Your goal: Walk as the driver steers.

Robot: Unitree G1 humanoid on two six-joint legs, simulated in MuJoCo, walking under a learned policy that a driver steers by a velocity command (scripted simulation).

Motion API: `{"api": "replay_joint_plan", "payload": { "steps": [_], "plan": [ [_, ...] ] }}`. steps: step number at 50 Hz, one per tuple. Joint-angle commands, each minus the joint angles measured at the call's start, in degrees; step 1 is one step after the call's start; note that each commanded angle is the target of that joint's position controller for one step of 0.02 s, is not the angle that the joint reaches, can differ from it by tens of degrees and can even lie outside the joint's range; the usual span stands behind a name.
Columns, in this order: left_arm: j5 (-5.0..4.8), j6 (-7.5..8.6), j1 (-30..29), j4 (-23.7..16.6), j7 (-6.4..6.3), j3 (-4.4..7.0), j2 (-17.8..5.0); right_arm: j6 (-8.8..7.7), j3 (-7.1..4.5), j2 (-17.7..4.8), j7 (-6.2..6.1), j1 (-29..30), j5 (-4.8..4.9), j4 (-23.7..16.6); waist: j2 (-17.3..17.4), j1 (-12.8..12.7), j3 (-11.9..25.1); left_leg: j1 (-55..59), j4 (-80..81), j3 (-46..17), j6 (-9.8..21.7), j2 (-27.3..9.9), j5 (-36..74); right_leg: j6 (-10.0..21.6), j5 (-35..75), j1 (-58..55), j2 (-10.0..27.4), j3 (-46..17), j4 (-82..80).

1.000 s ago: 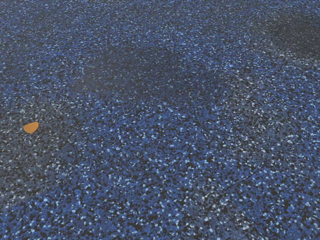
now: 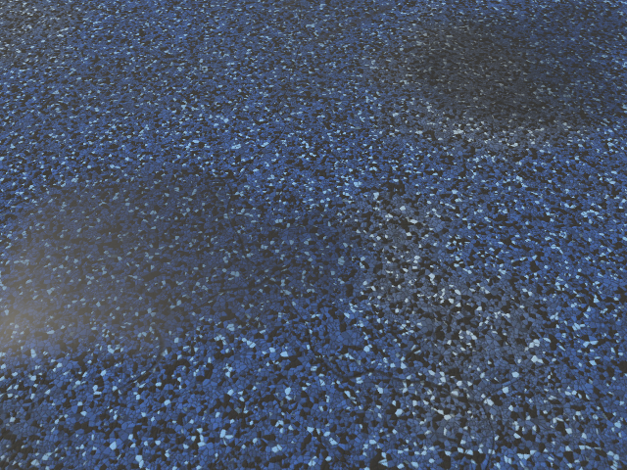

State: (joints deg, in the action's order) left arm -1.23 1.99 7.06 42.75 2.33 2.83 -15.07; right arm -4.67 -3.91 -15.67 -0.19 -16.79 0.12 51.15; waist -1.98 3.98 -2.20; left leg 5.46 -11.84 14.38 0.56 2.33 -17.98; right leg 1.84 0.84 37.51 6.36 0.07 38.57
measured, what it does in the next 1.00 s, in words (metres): walks ahead, turning right: right foot, then left foot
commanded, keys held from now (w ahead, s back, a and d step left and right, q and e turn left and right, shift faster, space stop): w+e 0.34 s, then e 0.66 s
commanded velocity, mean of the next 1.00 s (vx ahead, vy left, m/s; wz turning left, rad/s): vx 0.28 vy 0.00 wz -0.58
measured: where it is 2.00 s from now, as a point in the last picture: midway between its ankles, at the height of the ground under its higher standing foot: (457, 412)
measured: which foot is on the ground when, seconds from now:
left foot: down 0.00-0.08, up 0.10-0.54, down 0.56-1.00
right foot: up 0.00-0.08, down 0.10-0.56, up 0.58-0.98, down 1.00-1.00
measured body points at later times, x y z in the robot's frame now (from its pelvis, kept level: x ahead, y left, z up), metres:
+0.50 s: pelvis +0.29 -0.04 +0.00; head +0.33 -0.07 +0.45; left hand +0.43 +0.23 -0.09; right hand +0.45 -0.34 -0.08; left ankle +0.51 +0.05 -0.70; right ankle +0.19 -0.11 -0.73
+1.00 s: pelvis +0.39 -0.07 +0.00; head +0.40 -0.11 +0.44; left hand +0.69 +0.07 -0.08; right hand +0.35 -0.39 -0.12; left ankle +0.51 +0.03 -0.73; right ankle +0.34 -0.16 -0.74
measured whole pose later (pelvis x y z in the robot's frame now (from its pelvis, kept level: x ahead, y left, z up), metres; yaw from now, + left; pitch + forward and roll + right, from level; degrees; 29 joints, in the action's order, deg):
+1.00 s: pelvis +0.39 -0.07 +0.00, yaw -36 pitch +1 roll +2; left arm -0.5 -3.8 11.1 33.5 -0.1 4.2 -18.2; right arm 0.8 -4.2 -18.1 -0.5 -5.6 0.7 44.4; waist 0.5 0.6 -3.4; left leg -17.6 -28.7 11.3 -1.0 -5.3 -10.6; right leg 1.3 -14.6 18.6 2.6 0.9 34.1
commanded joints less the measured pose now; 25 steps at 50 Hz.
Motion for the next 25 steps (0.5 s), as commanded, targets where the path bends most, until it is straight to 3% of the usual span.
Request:
{"api": "replay_joint_plan", "payload": {
  "steps": [1, 3, 4, 5, 6, 7, 8, 9, 10, 11, 12, 14, 16, 19, 22, 25],
  "plan": [
    [-0.13, 0.75, -5.62, -7.14, 1.21, 0.88, -4.20, 1.11, -2.67, -11.29, -0.61, -0.07, 0.79, -2.48, 4.34, -0.96, -2.59, 2.14, -2.79, -3.00, 7.35, -18.92, 41.35, 2.35, -6.02, 1.14, -2.44, 3.62, -2.51],
    [-0.25, 0.29, 1.26, -6.60, 1.23, 2.57, -7.25, 2.10, -3.10, -12.87, -1.07, 1.33, 1.04, -3.22, 6.81, -5.62, 2.96, 2.55, -15.00, -1.63, 5.96, -18.39, 59.47, 4.98, -11.74, -9.41, -7.07, 6.78, -2.04],
    [-0.38, 0.17, 9.79, -4.72, 0.71, 4.25, -9.99, 2.44, -2.94, -12.84, -1.27, 2.49, 1.33, -3.61, 6.21, -10.60, 7.43, -1.72, -26.52, -0.40, 4.33, -16.61, 59.41, 7.06, -9.30, -21.67, -9.55, 6.97, -5.56],
    [-0.39, -0.48, 19.09, -2.60, -0.52, 6.33, -14.67, 2.02, -2.07, -10.87, -1.43, 1.82, 0.46, -4.52, 1.20, -14.43, 12.85, -14.94, -43.50, -0.38, 1.71, -14.20, 43.76, 10.12, -8.56, -39.43, -5.28, -2.33, -7.50],
    [-0.64, -0.16, 17.02, -3.00, -0.95, 7.03, -20.53, 0.33, 0.64, -1.72, -0.46, -3.61, -1.49, -7.61, -13.38, -6.63, 16.58, -41.69, -63.49, -5.39, -1.97, -1.57, -12.42, 20.62, -16.39, -57.75, 9.22, -35.15, -12.38],
    [0.11, 0.82, 18.84, -4.95, -0.60, 5.67, -16.19, -2.23, 0.27, -6.15, 0.49, 1.60, 0.61, -8.38, -6.91, -10.72, 24.31, -48.58, -70.20, -19.26, -1.12, -0.04, -16.61, 23.59, -21.78, -62.12, 13.44, -49.36, -20.74],
    [0.59, 1.59, 16.82, -4.50, -0.45, 4.72, -12.78, -3.49, -0.46, -8.78, 1.03, 7.23, 2.66, -10.18, -4.06, -11.49, 16.25, -53.16, -68.70, -20.30, 0.43, -3.20, -10.99, 20.14, -18.05, -57.46, 11.77, -40.69, -22.01],
    [0.30, 2.00, 13.29, -4.85, -0.47, 4.23, -11.13, -4.14, -0.13, -8.18, 0.83, 8.06, 2.16, -10.34, 0.35, -8.88, 10.66, -51.53, -63.33, -19.95, 1.23, -5.84, -5.80, 17.88, -12.34, -48.83, 9.07, -32.91, -21.77],
    [0.39, 2.07, 9.22, -5.67, -0.57, 3.70, -9.37, -4.16, -0.43, -8.33, 0.40, 7.97, 0.70, -9.58, 2.38, -6.34, 7.32, -47.69, -58.12, -19.67, 0.88, -7.62, -3.12, 16.28, -5.66, -40.81, 6.73, -27.31, -22.16],
    [1.06, 2.14, 6.96, -6.77, -0.81, 3.08, -7.86, -3.51, -0.87, -8.97, 0.38, 6.78, 0.10, -9.19, 1.57, -4.40, 6.28, -43.55, -55.48, -20.05, 0.47, -8.78, -1.23, 15.72, -0.32, -35.68, 5.15, -23.92, -23.32],
    [1.22, 2.16, 6.26, -7.25, -0.98, 3.02, -7.91, -2.73, -1.03, -8.86, 0.48, 5.93, -0.18, -9.26, 1.11, -3.37, 5.82, -41.41, -53.43, -19.87, -0.29, -8.91, -0.27, 15.77, 2.23, -32.71, 4.42, -22.72, -24.46],
    [0.61, 2.36, 6.99, -7.07, -1.58, 3.33, -9.13, -1.54, -0.72, -7.17, 0.39, 6.09, -0.90, -9.69, 1.43, -2.79, 4.65, -40.41, -48.33, -18.47, -2.44, -8.66, 1.83, 16.07, 7.17, -28.37, 3.33, -19.21, -25.58],
    [0.45, 2.22, 8.56, -6.62, -2.46, 3.80, -10.73, -1.05, -0.17, -5.80, 0.19, 10.21, -1.14, -11.18, 0.81, -3.78, 2.82, -41.00, -40.38, -17.52, -4.19, -7.62, 8.14, 15.03, 7.35, -25.55, 1.39, -16.12, -26.18],
    [0.32, 1.27, 10.08, -5.94, -3.31, 4.05, -11.31, -1.28, 0.55, -4.29, 0.48, 16.50, -1.12, -12.90, -1.64, -5.99, 1.37, -35.91, -25.87, -16.16, -4.66, -3.90, 19.78, 11.05, 9.10, -21.79, -2.81, -11.87, -23.38],
    [0.05, 0.06, 13.36, -4.59, -3.72, 4.34, -11.60, -1.55, 0.28, -5.00, 1.06, 19.44, -0.46, -14.39, -3.47, -7.51, 3.14, -31.54, -19.64, -16.29, -3.97, -0.57, 24.82, 8.28, 9.13, -23.14, -2.62, -14.43, -19.35],
    [0.09, -0.90, 12.24, -5.10, -4.46, 4.23, -10.37, -1.83, -0.83, -7.56, 1.35, 17.77, -0.42, -14.35, -5.12, -5.83, 4.52, -30.45, -15.62, -18.97, -2.17, -0.24, 20.02, 6.73, 8.29, -28.94, -1.16, -20.38, -12.32]
  ]
}}
Next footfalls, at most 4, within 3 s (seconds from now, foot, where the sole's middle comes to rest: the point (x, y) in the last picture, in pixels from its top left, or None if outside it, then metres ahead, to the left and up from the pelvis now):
0.10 right None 0.23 -0.11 -0.77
0.56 left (312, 435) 0.54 0.01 -0.77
1.00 right None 0.37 -0.19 -0.77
1.44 left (350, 418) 0.58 -0.07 -0.77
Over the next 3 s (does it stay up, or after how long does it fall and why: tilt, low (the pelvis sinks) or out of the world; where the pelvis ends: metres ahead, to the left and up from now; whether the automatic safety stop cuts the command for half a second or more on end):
stays up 0.79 -0.61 0.00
